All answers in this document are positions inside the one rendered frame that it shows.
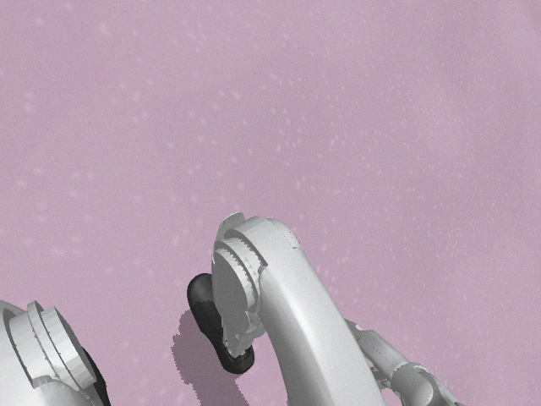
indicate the right robot foot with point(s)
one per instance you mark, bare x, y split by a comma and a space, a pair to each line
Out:
201, 303

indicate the right robot hand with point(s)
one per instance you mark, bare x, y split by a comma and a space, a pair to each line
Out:
384, 357

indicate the right robot arm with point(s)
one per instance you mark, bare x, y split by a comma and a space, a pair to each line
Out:
415, 386

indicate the left robot foot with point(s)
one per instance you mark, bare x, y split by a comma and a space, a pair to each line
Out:
100, 384

